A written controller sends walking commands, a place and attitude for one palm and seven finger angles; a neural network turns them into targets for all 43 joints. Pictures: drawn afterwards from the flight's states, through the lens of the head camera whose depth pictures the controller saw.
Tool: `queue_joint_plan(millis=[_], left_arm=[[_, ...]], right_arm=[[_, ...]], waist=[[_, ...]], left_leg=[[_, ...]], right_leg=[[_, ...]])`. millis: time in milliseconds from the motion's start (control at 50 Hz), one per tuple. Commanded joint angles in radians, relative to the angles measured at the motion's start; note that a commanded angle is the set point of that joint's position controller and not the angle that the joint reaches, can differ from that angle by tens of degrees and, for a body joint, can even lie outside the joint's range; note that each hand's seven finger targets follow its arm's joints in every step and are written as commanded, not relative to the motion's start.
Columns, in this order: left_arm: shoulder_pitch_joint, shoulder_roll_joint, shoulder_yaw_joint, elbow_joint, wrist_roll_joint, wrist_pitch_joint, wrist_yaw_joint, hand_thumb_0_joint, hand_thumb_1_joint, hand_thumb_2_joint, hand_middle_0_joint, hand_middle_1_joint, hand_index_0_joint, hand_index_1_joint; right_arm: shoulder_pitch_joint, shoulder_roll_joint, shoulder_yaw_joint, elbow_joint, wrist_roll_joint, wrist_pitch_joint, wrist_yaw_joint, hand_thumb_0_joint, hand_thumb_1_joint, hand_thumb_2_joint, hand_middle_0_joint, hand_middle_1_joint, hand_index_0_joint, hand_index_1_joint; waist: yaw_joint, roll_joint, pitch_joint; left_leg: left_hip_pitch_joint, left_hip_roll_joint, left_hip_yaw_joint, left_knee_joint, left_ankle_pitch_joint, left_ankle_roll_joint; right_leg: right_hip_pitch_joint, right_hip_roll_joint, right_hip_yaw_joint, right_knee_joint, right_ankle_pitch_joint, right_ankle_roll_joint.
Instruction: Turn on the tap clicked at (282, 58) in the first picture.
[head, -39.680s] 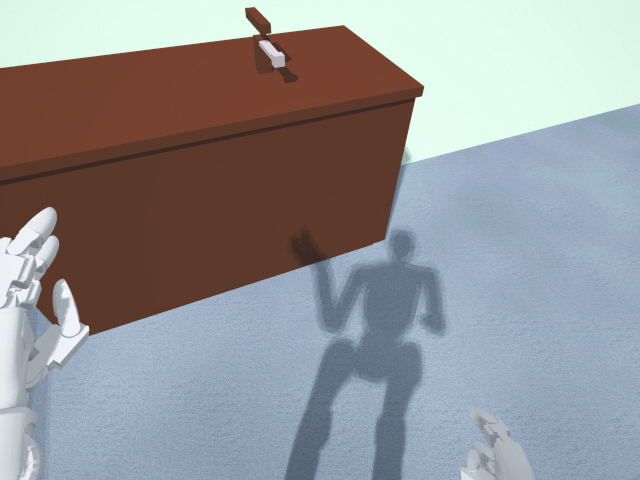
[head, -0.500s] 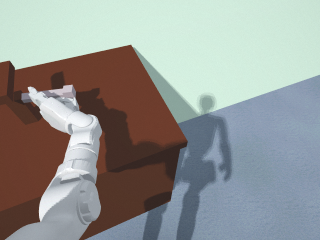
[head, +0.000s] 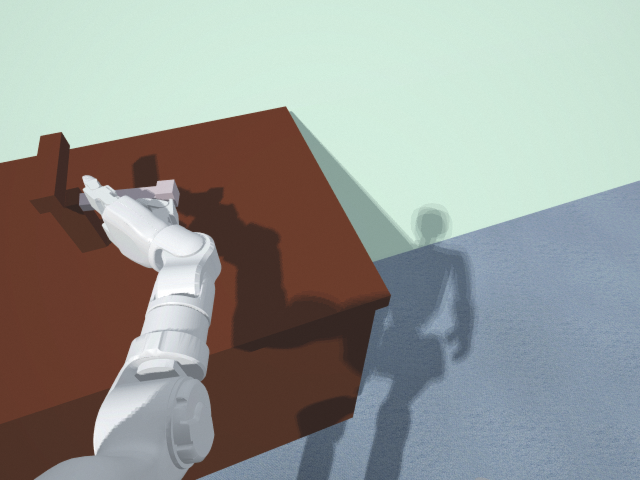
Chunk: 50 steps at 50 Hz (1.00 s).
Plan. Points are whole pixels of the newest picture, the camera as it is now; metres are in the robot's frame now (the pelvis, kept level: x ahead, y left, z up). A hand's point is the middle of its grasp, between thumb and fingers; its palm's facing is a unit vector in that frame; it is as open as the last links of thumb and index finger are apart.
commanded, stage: lift the hand up off the lever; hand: left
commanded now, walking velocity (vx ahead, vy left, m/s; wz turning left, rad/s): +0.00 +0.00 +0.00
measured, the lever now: (167, 193) +0.49 +0.22 +0.09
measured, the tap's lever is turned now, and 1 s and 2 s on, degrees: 78 78 78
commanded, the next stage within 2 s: draw the hand back beside the body in 1.48 s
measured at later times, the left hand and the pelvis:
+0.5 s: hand (164, 204) +0.42 +0.19 +0.13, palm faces +0.82 -0.57 -0.10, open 7.8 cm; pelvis -0.01 -0.01 +0.01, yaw +0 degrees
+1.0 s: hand (154, 199) +0.41 +0.20 +0.15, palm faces +0.82 -0.57 -0.08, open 7.8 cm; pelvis -0.02 -0.01 +0.01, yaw +0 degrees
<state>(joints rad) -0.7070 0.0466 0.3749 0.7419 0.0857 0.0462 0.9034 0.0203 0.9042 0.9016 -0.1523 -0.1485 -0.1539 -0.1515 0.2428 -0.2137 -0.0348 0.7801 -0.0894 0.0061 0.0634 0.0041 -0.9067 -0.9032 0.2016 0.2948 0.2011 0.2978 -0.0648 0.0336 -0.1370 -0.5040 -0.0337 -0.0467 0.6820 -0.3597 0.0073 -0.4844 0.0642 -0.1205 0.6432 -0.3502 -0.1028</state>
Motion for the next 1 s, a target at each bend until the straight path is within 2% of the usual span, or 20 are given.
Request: queue_joint_plan(millis=[0, 60, 160, 200, 240, 280, 320, 380, 400, 440, 500, 560, 600, 660, 720, 780, 820, 880, 900, 980], left_arm=[[-0.487, 0.162, -0.046, -0.231, 0.033, -0.042, 0.006, 0.000, 0.900, 0.900, -0.150, -0.150, -0.150, -0.150], [-0.487, 0.167, -0.045, -0.263, 0.039, -0.044, 0.012, 0.000, 0.900, 0.900, -0.150, -0.150, -0.150, -0.150], [-0.439, 0.152, -0.057, -0.247, 0.032, -0.012, 0.003, 0.000, 0.900, 0.900, -0.150, -0.150, -0.150, -0.150], [-0.418, 0.178, -0.031, -0.252, 0.021, 0.000, -0.002, 0.000, 0.900, 0.900, -0.150, -0.150, -0.150, -0.150], [-0.413, 0.175, -0.035, -0.242, 0.015, 0.008, -0.005, 0.000, 0.900, 0.900, -0.150, -0.150, -0.150, -0.150], [-0.450, 0.178, -0.044, -0.252, 0.019, 0.014, -0.005, 0.000, 0.900, 0.900, -0.150, -0.150, -0.150, -0.150], [-0.456, 0.188, -0.040, -0.289, 0.023, 0.005, -0.004, 0.000, 0.900, 0.900, -0.150, -0.150, -0.150, -0.150], [-0.428, 0.142, -0.079, -0.287, 0.025, 0.012, -0.006, 0.000, 0.900, 0.900, -0.150, -0.150, -0.150, -0.150], [-0.428, 0.171, -0.054, -0.275, 0.022, 0.016, -0.007, 0.000, 0.900, 0.900, -0.150, -0.150, -0.150, -0.150], [-0.454, 0.152, -0.075, -0.281, 0.013, 0.023, -0.010, 0.000, 0.900, 0.900, -0.150, -0.150, -0.150, -0.150], [-0.451, 0.197, -0.036, -0.282, 0.005, 0.030, -0.011, 0.000, 0.900, 0.900, -0.150, -0.150, -0.150, -0.150], [-0.466, 0.192, -0.048, -0.293, 0.015, 0.037, -0.009, 0.000, 0.900, 0.900, -0.150, -0.150, -0.150, -0.150], [-0.466, 0.230, -0.022, -0.300, 0.017, 0.037, -0.011, 0.000, 0.900, 0.900, -0.150, -0.150, -0.150, -0.150], [-0.489, 0.172, -0.072, -0.298, 0.018, 0.042, -0.014, 0.000, 0.900, 0.900, -0.150, -0.150, -0.150, -0.150], [-0.447, 0.212, -0.031, -0.291, 0.003, 0.050, -0.018, 0.000, 0.900, 0.900, -0.150, -0.150, -0.150, -0.150], [-0.432, 0.183, -0.055, -0.331, -0.002, 0.064, -0.023, 0.000, 0.900, 0.900, -0.150, -0.150, -0.150, -0.150], [-0.409, 0.172, -0.062, -0.322, -0.007, 0.074, -0.028, 0.000, 0.900, 0.900, -0.150, -0.150, -0.150, -0.150], [-0.441, 0.197, -0.050, -0.330, -0.013, 0.085, -0.030, 0.000, 0.900, 0.900, -0.150, -0.150, -0.150, -0.150], [-0.468, 0.203, -0.050, -0.347, -0.008, 0.083, -0.030, 0.000, 0.900, 0.900, -0.150, -0.150, -0.150, -0.150], [-0.462, 0.180, -0.069, -0.365, -0.002, 0.087, -0.025, 0.000, 0.900, 0.900, -0.150, -0.150, -0.150, -0.150]], right_arm=[[-0.016, -0.132, -0.042, -0.089, 0.011, -0.032, -0.017, 0.000, -0.900, -0.900, 0.200, 0.300, 0.200, 0.300], [-0.019, -0.126, -0.041, -0.089, 0.011, -0.038, -0.018, 0.000, -0.900, -0.900, 0.200, 0.300, 0.200, 0.300], [-0.028, -0.129, -0.038, -0.096, 0.016, -0.032, -0.022, 0.000, -0.900, -0.900, 0.200, 0.300, 0.200, 0.300], [-0.038, -0.131, -0.040, -0.101, 0.020, -0.030, -0.029, 0.000, -0.900, -0.900, 0.200, 0.300, 0.200, 0.300], [-0.044, -0.129, -0.035, -0.104, 0.025, -0.031, -0.030, 0.000, -0.900, -0.900, 0.200, 0.300, 0.200, 0.300], [-0.053, -0.129, -0.032, -0.101, 0.028, -0.033, -0.033, 0.000, -0.900, -0.900, 0.200, 0.300, 0.200, 0.300], [-0.057, -0.126, -0.035, -0.103, 0.027, -0.040, -0.035, 0.000, -0.900, -0.900, 0.200, 0.300, 0.200, 0.300], [-0.063, -0.123, -0.035, -0.100, 0.026, -0.047, -0.032, 0.000, -0.900, -0.900, 0.200, 0.300, 0.200, 0.300], [-0.065, -0.127, -0.035, -0.098, 0.027, -0.045, -0.037, 0.000, -0.900, -0.900, 0.200, 0.300, 0.200, 0.300], [-0.074, -0.125, -0.031, -0.100, 0.031, -0.046, -0.039, 0.000, -0.900, -0.900, 0.200, 0.300, 0.200, 0.300], [-0.085, -0.126, -0.031, -0.099, 0.033, -0.047, -0.048, 0.000, -0.900, -0.900, 0.200, 0.300, 0.200, 0.300], [-0.092, -0.121, -0.027, -0.103, 0.034, -0.049, -0.048, 0.000, -0.900, -0.900, 0.200, 0.300, 0.200, 0.300], [-0.093, -0.123, -0.030, -0.099, 0.035, -0.045, -0.053, 0.000, -0.900, -0.900, 0.200, 0.300, 0.200, 0.300], [-0.093, -0.122, -0.027, -0.100, 0.034, -0.054, -0.050, 0.000, -0.900, -0.900, 0.200, 0.300, 0.200, 0.300], [-0.092, -0.125, -0.028, -0.107, 0.039, -0.054, -0.055, 0.000, -0.900, -0.900, 0.200, 0.300, 0.200, 0.300], [-0.097, -0.122, -0.029, -0.111, 0.041, -0.052, -0.053, 0.000, -0.900, -0.900, 0.200, 0.300, 0.200, 0.300], [-0.101, -0.124, -0.028, -0.112, 0.043, -0.052, -0.054, 0.000, -0.900, -0.900, 0.200, 0.300, 0.200, 0.300], [-0.114, -0.125, -0.025, -0.109, 0.048, -0.053, -0.059, 0.000, -0.900, -0.900, 0.200, 0.300, 0.200, 0.300], [-0.121, -0.124, -0.026, -0.103, 0.047, -0.054, -0.061, 0.000, -0.900, -0.900, 0.200, 0.300, 0.200, 0.300], [-0.122, -0.119, -0.027, -0.103, 0.043, -0.063, -0.057, 0.000, -0.900, -0.900, 0.200, 0.300, 0.200, 0.300]], waist=[[-0.015, -0.037, -0.306], [-0.003, -0.024, -0.344], [-0.001, -0.046, -0.321], [0.008, -0.045, -0.312], [0.006, -0.080, -0.284], [-0.001, -0.069, -0.269], [0.005, -0.042, -0.292], [0.005, -0.045, -0.280], [0.008, -0.051, -0.270], [0.002, -0.059, -0.262], [0.011, -0.075, -0.258], [0.013, -0.055, -0.263], [0.018, -0.047, -0.272], [0.005, -0.052, -0.264], [0.019, -0.073, -0.276], [0.022, -0.052, -0.290], [0.023, -0.074, -0.270], [0.022, -0.090, -0.244], [0.023, -0.059, -0.234], [0.026, -0.062, -0.253]], left_leg=[[0.111, 0.012, 0.014, -0.041, 0.356, 0.003], [0.121, 0.010, 0.017, -0.039, 0.366, 0.002], [0.112, 0.009, 0.024, -0.054, 0.364, 0.004], [0.103, 0.007, 0.022, -0.067, 0.343, 0.008], [0.088, 0.006, 0.027, -0.076, 0.309, 0.014], [0.083, 0.007, 0.029, -0.082, 0.280, 0.016], [0.109, 0.007, 0.029, -0.085, 0.293, 0.017], [0.116, 0.006, 0.029, -0.084, 0.292, 0.014], [0.106, 0.004, 0.025, -0.093, 0.277, 0.016], [0.109, 0.004, 0.028, -0.098, 0.264, 0.017], [0.094, 0.001, 0.027, -0.107, 0.238, 0.021], [0.100, 0.003, 0.034, -0.107, 0.244, 0.020], [0.099, 0.003, 0.029, -0.111, 0.241, 0.021], [0.120, 0.005, 0.031, -0.110, 0.245, 0.021], [0.115, 0.003, 0.032, -0.119, 0.250, 0.022], [0.138, 0.005, 0.037, -0.120, 0.288, 0.018], [0.142, 0.006, 0.035, -0.131, 0.289, 0.018], [0.123, 0.005, 0.034, -0.138, 0.244, 0.020], [0.137, 0.005, 0.032, -0.143, 0.244, 0.021], [0.156, 0.006, 0.034, -0.139, 0.266, 0.018]], right_leg=[[0.214, -0.075, 0.073, -0.081, 0.421, 0.092], [0.238, -0.078, 0.081, -0.077, 0.448, 0.094], [0.262, -0.085, 0.083, -0.089, 0.477, 0.100], [0.281, -0.088, 0.086, -0.101, 0.467, 0.101], [0.283, -0.094, 0.095, -0.120, 0.451, 0.109], [0.278, -0.100, 0.106, -0.135, 0.425, 0.112], [0.281, -0.094, 0.102, -0.132, 0.414, 0.106], [0.270, -0.092, 0.099, -0.134, 0.413, 0.105], [0.273, -0.091, 0.096, -0.138, 0.384, 0.103], [0.272, -0.096, 0.104, -0.150, 0.369, 0.106], [0.291, -0.102, 0.113, -0.165, 0.356, 0.113], [0.293, -0.106, 0.122, -0.166, 0.369, 0.113], [0.302, -0.104, 0.119, -0.164, 0.355, 0.109], [0.279, -0.102, 0.119, -0.167, 0.355, 0.110], [0.309, -0.105, 0.120, -0.171, 0.368, 0.113], [0.330, -0.108, 0.119, -0.165, 0.438, 0.113], [0.321, -0.103, 0.108, -0.168, 0.418, 0.111], [0.320, -0.110, 0.127, -0.195, 0.362, 0.117], [0.309, -0.104, 0.119, -0.195, 0.340, 0.110], [0.307, -0.099, 0.112, -0.186, 0.356, 0.108]])
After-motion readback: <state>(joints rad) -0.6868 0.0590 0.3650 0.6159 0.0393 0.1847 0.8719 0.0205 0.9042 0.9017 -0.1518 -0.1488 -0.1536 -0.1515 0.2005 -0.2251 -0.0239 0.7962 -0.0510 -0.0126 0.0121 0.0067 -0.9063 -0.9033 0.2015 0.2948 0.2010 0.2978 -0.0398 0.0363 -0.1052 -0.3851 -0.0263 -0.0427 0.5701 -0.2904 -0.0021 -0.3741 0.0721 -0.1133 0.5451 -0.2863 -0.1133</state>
